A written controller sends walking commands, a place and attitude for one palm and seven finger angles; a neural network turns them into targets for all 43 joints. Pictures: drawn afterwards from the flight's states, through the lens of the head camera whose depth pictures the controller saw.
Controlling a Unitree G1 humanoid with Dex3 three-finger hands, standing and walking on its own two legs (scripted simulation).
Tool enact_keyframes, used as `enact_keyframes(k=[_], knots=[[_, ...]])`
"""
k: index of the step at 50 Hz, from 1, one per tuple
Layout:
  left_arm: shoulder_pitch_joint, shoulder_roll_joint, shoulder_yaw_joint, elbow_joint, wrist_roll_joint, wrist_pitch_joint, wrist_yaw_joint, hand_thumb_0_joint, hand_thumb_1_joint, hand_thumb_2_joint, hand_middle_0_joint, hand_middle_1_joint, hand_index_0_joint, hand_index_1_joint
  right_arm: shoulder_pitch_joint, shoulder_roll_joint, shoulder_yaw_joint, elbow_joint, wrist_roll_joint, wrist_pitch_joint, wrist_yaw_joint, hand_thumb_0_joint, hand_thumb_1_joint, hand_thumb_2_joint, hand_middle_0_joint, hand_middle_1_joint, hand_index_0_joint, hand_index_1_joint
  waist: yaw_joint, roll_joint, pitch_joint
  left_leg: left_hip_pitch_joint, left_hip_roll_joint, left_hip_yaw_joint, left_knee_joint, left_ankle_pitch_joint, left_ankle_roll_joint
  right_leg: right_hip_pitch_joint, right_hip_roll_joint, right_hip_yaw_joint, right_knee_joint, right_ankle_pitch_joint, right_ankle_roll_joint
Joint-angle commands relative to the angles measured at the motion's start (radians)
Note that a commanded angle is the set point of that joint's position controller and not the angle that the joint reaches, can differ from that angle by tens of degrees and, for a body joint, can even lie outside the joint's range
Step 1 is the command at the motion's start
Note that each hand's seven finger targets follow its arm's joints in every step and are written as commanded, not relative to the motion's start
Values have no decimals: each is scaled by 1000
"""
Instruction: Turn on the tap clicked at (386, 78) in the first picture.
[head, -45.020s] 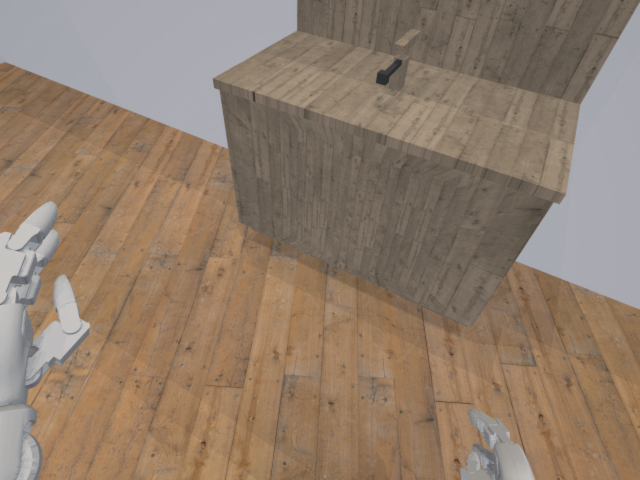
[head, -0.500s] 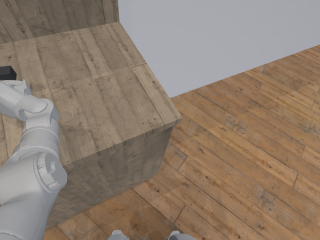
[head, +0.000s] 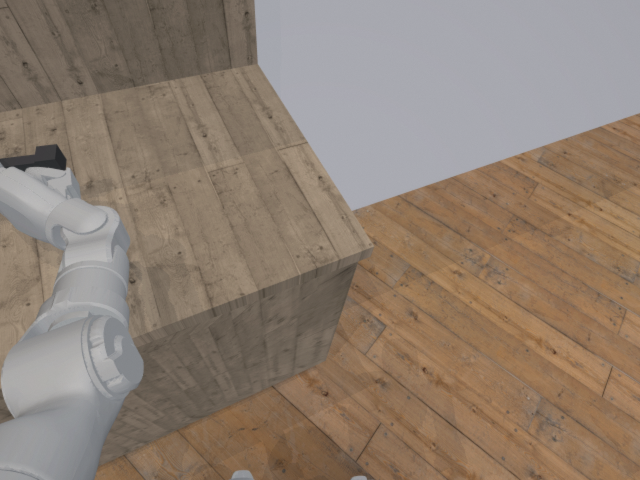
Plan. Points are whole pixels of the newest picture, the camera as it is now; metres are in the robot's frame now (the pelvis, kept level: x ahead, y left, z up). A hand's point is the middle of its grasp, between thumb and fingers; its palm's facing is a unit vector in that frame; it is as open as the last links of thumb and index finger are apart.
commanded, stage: lift the hand up off the lever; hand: left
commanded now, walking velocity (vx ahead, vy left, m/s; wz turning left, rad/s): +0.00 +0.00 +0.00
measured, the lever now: (50, 160) +0.53 +0.32 +0.07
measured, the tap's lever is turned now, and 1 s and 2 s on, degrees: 80 81 81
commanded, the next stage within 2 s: draw the hand back beside the body in 1.82 s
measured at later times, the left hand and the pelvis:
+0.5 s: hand (68, 170) +0.49 +0.28 +0.09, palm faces +0.86 -0.51 -0.10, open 7.8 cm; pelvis +0.01 +0.00 +0.01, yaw +0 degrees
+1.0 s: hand (61, 159) +0.48 +0.27 +0.12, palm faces +0.85 -0.52 -0.07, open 7.8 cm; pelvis +0.00 -0.01 +0.01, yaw +0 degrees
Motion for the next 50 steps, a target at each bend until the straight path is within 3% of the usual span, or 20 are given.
enact_keyframes(k=[1,4,5,10,14,22,24,27,29,30,32,34,41,43,44,50], knots=[[-512,215,-42,-198,40,-48,16,0,900,900,-150,-150,-150,-150,136,-176,-55,-36,0,-17,-15,0,-900,-900,200,300,200,300,-24,114,-323,332,-11,4,-77,426,30,64,-3,9,-86,348,16],[-518,272,0,-250,55,-64,34,0,900,900,-150,-150,-150,-150,138,-173,-55,-40,-5,-18,-17,0,-900,-900,200,300,200,300,-3,145,-380,356,-9,4,-67,474,25,83,-4,13,-71,379,14],[-524,252,-23,-253,63,-66,37,0,900,900,-150,-150,-150,-150,137,-168,-54,-40,-6,-18,-15,0,-900,-900,200,300,200,300,-7,162,-376,367,-6,3,-67,493,20,69,-4,10,-66,378,13],[-452,242,-19,-232,61,-38,29,0,900,900,-150,-150,-150,-150,145,-170,-58,-51,-5,-14,-13,0,-900,-900,200,300,200,300,5,134,-406,383,-6,17,-64,553,22,114,-2,9,-76,429,17],[-456,286,12,-254,53,-26,20,0,900,900,-150,-150,-150,-150,142,-171,-57,-54,3,-14,-21,0,-900,-900,200,300,200,300,5,100,-387,344,-8,23,-78,502,35,170,-7,16,-86,454,22],[-441,259,-18,-307,57,-23,11,0,900,900,-150,-150,-150,-150,138,-168,-61,-52,5,-25,-19,0,-900,-900,200,300,200,300,9,124,-357,378,-10,28,-93,511,37,174,-3,13,-109,453,19],[-455,241,-29,-340,51,-24,10,0,900,900,-150,-150,-150,-150,132,-166,-61,-49,6,-27,-20,0,-900,-900,200,300,200,300,8,162,-361,412,-8,21,-98,537,32,163,-5,12,-110,448,16],[-391,235,-21,-358,37,-16,8,0,900,900,-150,-150,-150,-150,132,-166,-65,-51,8,-29,-22,0,-900,-900,200,300,200,300,19,109,-373,413,-9,27,-97,566,34,206,-1,12,-116,491,19],[-366,226,-17,-318,29,3,2,0,900,900,-150,-150,-150,-150,124,-168,-64,-49,13,-24,-26,0,-900,-900,200,300,200,300,17,101,-331,387,-11,29,-111,536,35,214,-7,11,-121,479,19],[-376,194,-48,-313,26,12,-5,0,900,900,-150,-150,-150,-150,120,-166,-62,-52,14,-23,-26,0,-900,-900,200,300,200,300,15,102,-309,377,-16,34,-119,517,37,212,-7,12,-128,474,20],[-347,217,-24,-265,18,34,-12,0,900,900,-150,-150,-150,-150,110,-169,-61,-57,20,-20,-32,0,-900,-900,200,300,200,300,19,49,-276,329,-21,41,-134,450,45,242,-9,14,-143,462,23],[-400,210,-35,-289,15,37,-14,0,900,900,-150,-150,-150,-150,100,-169,-58,-57,22,-17,-37,0,-900,-900,200,300,200,300,16,84,-267,348,-22,37,-147,440,45,233,-14,15,-149,447,20],[-424,157,-79,-313,24,15,1,0,900,900,-150,-150,-150,-150,90,-160,-61,-49,15,-28,-34,0,-900,-900,200,300,200,300,9,77,-296,403,-18,21,-138,469,37,187,-9,9,-141,422,16],[-424,178,-61,-296,21,25,3,0,900,900,-150,-150,-150,-150,87,-164,-60,-53,15,-27,-38,0,-900,-900,200,300,200,300,12,44,-297,375,-24,32,-139,450,43,215,-10,13,-146,439,20],[-441,199,-47,-322,20,23,1,0,900,900,-150,-150,-150,-150,84,-165,-60,-52,17,-23,-41,0,-900,-900,200,300,200,300,19,83,-316,395,-24,28,-141,465,39,220,-14,16,-142,444,17],[-378,189,-44,-373,13,42,1,0,900,900,-150,-150,-150,-150,79,-156,-61,-66,22,-15,-42,0,-900,-900,200,300,200,300,43,87,-356,430,-20,31,-143,561,33,262,-13,12,-136,505,17]])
